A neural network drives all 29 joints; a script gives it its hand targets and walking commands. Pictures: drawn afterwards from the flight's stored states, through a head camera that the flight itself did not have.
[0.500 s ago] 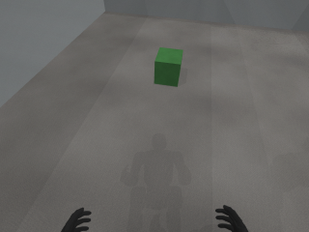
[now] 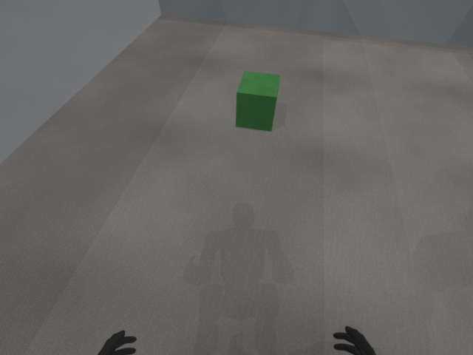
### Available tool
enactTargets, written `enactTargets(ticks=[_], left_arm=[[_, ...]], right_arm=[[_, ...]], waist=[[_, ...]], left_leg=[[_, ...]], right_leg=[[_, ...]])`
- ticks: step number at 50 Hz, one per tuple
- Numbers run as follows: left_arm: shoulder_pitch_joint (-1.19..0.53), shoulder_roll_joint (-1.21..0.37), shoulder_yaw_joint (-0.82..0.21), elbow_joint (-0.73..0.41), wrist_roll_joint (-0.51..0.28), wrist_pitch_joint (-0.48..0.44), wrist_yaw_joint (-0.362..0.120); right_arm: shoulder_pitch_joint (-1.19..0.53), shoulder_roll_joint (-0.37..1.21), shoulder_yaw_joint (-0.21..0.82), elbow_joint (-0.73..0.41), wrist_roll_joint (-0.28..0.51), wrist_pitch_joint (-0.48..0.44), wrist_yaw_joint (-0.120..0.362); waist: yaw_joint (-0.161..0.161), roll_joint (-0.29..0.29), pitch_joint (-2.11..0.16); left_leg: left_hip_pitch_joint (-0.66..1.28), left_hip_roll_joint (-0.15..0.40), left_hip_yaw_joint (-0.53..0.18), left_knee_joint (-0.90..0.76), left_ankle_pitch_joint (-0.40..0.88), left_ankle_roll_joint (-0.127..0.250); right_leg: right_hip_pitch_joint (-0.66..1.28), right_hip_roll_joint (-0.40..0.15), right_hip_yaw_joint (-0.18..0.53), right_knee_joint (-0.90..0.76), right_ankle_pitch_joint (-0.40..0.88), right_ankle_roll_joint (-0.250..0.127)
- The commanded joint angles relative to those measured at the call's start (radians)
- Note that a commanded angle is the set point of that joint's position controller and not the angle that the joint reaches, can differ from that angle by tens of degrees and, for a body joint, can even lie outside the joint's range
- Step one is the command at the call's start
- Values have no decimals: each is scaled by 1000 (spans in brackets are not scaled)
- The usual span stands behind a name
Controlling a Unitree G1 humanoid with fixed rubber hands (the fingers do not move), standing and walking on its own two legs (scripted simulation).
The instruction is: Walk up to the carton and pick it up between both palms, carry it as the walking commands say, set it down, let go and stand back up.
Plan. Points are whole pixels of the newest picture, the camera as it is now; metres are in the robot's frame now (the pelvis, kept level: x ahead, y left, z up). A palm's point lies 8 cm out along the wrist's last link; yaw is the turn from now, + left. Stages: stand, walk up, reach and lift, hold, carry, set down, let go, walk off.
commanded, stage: stand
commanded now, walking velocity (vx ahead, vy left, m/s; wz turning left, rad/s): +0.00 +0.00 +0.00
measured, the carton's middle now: (257, 101) +1.76 -0.20 -0.63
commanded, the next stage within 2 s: walk up in 0.48 s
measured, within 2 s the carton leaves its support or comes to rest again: neither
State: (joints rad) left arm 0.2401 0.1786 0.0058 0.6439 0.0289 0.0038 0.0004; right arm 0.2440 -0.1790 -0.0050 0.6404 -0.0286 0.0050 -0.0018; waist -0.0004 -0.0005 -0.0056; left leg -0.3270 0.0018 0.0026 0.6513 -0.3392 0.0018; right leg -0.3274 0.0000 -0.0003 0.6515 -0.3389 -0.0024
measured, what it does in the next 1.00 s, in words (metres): steps on the spot: right foot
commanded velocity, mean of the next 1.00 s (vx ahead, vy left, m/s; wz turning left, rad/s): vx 0.00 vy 0.00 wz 0.00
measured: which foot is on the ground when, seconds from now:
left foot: down 0.00-0.90, up 0.92-1.00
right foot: down 0.00-0.72, up 0.74-0.88, down 0.90-1.00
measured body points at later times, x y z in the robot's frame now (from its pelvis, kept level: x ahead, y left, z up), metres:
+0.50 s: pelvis +0.00 +0.00 +0.00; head +0.01 +0.00 +0.45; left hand +0.13 +0.23 -0.11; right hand +0.13 -0.23 -0.11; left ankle +0.00 +0.12 -0.72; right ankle +0.00 -0.12 -0.72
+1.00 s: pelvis +0.06 -0.05 -0.01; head +0.06 -0.06 +0.44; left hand +0.22 +0.26 -0.05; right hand +0.15 -0.40 -0.07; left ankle +0.04 +0.10 -0.66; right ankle +0.08 -0.16 -0.72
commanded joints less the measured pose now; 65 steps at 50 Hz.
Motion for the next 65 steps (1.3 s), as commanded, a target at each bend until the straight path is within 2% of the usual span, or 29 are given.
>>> enactTargets(ticks=[1, 33, 34, 35, 36, 37, 38, 39, 40, 41, 42, 43, 44, 45, 46, 47, 48, 49, 50, 51, 52, 53, 55, 57, 61, 64, 65], left_arm=[[-12, 81, 24, -70, 0, -15, 2], [17, 74, 40, -13, -2, -17, 9], [97, 303, 118, -101, 15, -48, -5], [35, 315, 132, -120, 21, -57, -17], [-34, 274, 119, -169, 22, -59, -27], [-63, 243, 107, -193, 18, -61, -35], [-81, 250, 108, -216, 25, -63, -42], [-81, 259, 113, -229, 22, -61, -49], [-66, 265, 111, -238, 18, -60, -57], [-46, 268, 108, -234, 18, -61, -66], [-11, 269, 106, -220, 16, -62, -74], [55, 268, 105, -195, 11, -61, -81], [154, 284, 117, -159, 8, -59, -81], [281, 333, 139, -113, 9, -59, -72], [422, 420, 166, -103, 8, -61, -51], [412, 474, 164, -152, 3, -72, -25], [335, 487, 166, -182, -12, -81, -6], [286, 490, 162, -201, 1, -91, 5], [232, 484, 155, -210, 7, -97, 15], [200, 469, 145, -216, 11, -103, 19], [191, 463, 137, -213, 14, -110, 17], [194, 460, 134, -207, 14, -116, 13], [197, 465, 135, -193, 13, -121, 4], [198, 468, 134, -179, 9, -121, -6], [231, 484, 131, -156, -2, -104, -19], [241, 492, 127, -142, -8, -82, -19], [239, 491, 124, -138, -10, -74, -17]], right_arm=[[-11, -81, -24, -71, 0, -15, -2], [18, -75, -41, -14, 3, -17, -9], [87, -329, -122, -93, -28, -62, 2], [82, -326, -126, -97, -36, -77, 9], [115, -330, -127, -110, -41, -82, 11], [155, -348, -134, -106, -44, -83, 10], [177, -355, -139, -109, -45, -85, 4], [161, -372, -144, -118, -45, -89, -5], [136, -388, -145, -128, -45, -95, -9], [110, -396, -143, -137, -41, -98, -6], [81, -401, -140, -147, -36, -96, 0], [41, -406, -137, -158, -29, -89, 7], [10, -397, -129, -166, -23, -77, 17], [11, -367, -116, -178, -24, -62, 26], [-37, -312, -94, -238, -7, -61, 35], [-127, -307, -91, -320, 2, -65, 36], [-117, -350, -105, -334, 4, -62, 32], [-46, -386, -112, -312, 12, -56, 39], [20, -403, -118, -290, 12, -50, 43], [47, -413, -122, -266, 2, -46, 45], [63, -415, -124, -253, -4, -41, 52], [60, -409, -121, -255, -2, -35, 60], [29, -395, -115, -266, 6, -28, 73], [-19, -383, -111, -282, 7, -29, 82], [-81, -370, -110, -304, 3, -27, 84], [-114, -367, -109, -312, -4, -28, 76], [-99, -367, -110, -305, -7, -30, 70]], waist=[[0, 1, -35], [0, 1, -21], [5, 9, -130], [-11, 15, -40], [-43, 90, 45], [-67, 162, 102], [-83, 147, 138], [-67, 124, 157], [-47, 116, 145], [-32, 123, 132], [-14, 135, 124], [28, 127, 111], [83, 91, 84], [142, -30, 47], [223, -269, 12], [213, -215, 58], [157, -45, 101], [104, 12, 92], [56, 19, 86], [35, 3, 99], [29, -32, 114], [29, -51, 134], [32, -68, 163], [42, -76, 173], [60, -90, 179], [70, -107, 187], [64, -115, 178]], left_leg=[[10, 41, -55, -115, 139, 29], [32, 47, -62, -144, 159, 36], [153, 99, -112, -117, -265, 106], [132, 149, -230, -157, -403, 149], [191, 224, -339, -259, -506, 199], [253, 335, -449, -364, -581, 256], [224, 399, -514, -429, -582, 290], [183, 426, -518, -454, -552, 295], [162, 423, -461, -451, -503, 278], [131, 391, -354, -437, -447, 246], [62, 346, -238, -410, -408, 212], [-59, 292, -122, -353, -427, 176], [-210, 226, -18, -253, -474, 137], [-372, 151, 66, -22, -546, 104], [-575, 57, 176, 424, -393, 53], [-693, 5, -47, 617, -295, 41], [-708, 57, -158, 674, -210, 42], [-660, 78, -161, 674, -144, 30], [-587, 111, -157, 636, -68, 16], [-515, 126, -144, 583, -5, -2], [-468, 126, -130, 544, 48, -14], [-452, 124, -120, 496, 89, -20], [-422, 129, -78, 372, 173, -23], [-365, 122, -35, 240, 253, -16], [-238, 81, 19, 71, 302, 9], [-170, 51, 59, -17, 230, 29], [-144, 39, 67, -43, 193, 37]], right_leg=[[10, -41, 55, -114, 140, -27], [32, -47, 63, -143, 161, -35], [13, -59, 134, -75, -251, -94], [-151, -55, 149, -13, -295, -98], [-319, -21, 70, 90, -212, -79], [-438, -10, -20, 181, -117, -68], [-474, -48, 22, 261, -139, -63], [-465, -96, 75, 298, -165, -62], [-420, -122, 83, 270, -157, -61], [-342, -114, 49, 214, -137, -57], [-216, -90, 4, 132, -105, -56], [-15, -53, -48, 23, -39, -58], [230, 13, -110, -29, 18, -56], [456, 81, -138, -16, -46, -54], [592, -122, 213, -139, -326, -117], [457, -351, 804, -429, -621, -236], [383, -407, 787, -464, -631, -273], [342, -399, 689, -436, -570, -258], [275, -370, 572, -426, -499, -224], [185, -335, 470, -442, -423, -205], [135, -304, 380, -452, -335, -199], [110, -285, 320, -461, -270, -196], [92, -257, 227, -485, -199, -185], [95, -223, 146, -484, -129, -158], [120, -224, 48, -463, -22, -144], [176, -257, 17, -412, 113, -167], [208, -266, 12, -366, 169, -171]])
